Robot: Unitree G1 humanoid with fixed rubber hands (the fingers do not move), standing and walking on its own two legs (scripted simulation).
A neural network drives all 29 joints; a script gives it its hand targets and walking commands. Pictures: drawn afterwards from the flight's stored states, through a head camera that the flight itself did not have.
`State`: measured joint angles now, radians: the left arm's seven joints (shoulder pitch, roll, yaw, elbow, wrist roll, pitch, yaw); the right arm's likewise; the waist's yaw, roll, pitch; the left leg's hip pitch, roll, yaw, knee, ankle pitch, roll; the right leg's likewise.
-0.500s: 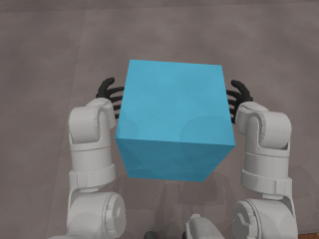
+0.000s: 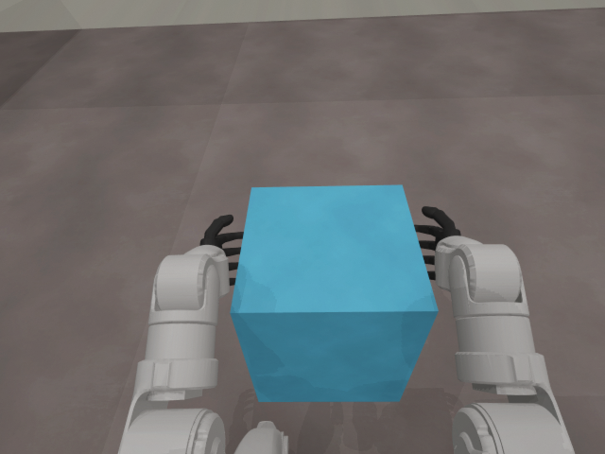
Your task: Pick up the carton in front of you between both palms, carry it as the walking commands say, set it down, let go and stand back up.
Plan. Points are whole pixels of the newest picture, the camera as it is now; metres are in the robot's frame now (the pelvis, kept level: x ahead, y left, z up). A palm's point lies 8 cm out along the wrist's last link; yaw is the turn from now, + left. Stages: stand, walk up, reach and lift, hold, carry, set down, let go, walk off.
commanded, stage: carry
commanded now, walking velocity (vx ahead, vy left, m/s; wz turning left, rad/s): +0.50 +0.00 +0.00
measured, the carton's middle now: (327, 297) +0.34 +0.02 +0.00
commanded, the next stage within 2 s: none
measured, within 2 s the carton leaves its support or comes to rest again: neither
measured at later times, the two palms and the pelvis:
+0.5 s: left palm (244, 106) +0.67 +0.17 +0.11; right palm (415, 108) +0.64 -0.13 +0.11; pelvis +0.32 +0.05 +0.01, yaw -3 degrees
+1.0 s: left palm (278, 60) +0.89 +0.14 +0.09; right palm (413, 57) +0.89 -0.16 +0.08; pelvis +0.63 -0.02 +0.01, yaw +0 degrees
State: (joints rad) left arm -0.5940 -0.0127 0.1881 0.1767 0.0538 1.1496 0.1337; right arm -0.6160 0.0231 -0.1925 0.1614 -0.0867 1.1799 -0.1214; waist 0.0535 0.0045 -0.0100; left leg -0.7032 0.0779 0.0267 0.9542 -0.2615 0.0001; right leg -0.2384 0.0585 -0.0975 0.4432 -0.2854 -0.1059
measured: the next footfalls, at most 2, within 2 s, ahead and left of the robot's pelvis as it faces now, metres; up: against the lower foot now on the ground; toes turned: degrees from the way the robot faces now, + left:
left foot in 0.20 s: +0.32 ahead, +0.12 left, +0.00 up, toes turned +6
right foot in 0.70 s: +0.64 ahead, -0.09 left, +0.00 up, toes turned -11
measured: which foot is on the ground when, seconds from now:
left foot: up 0.00-0.18, down 0.20-0.70, up 0.72-1.00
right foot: down 0.00-0.22, up 0.24-0.68, down 0.70-1.00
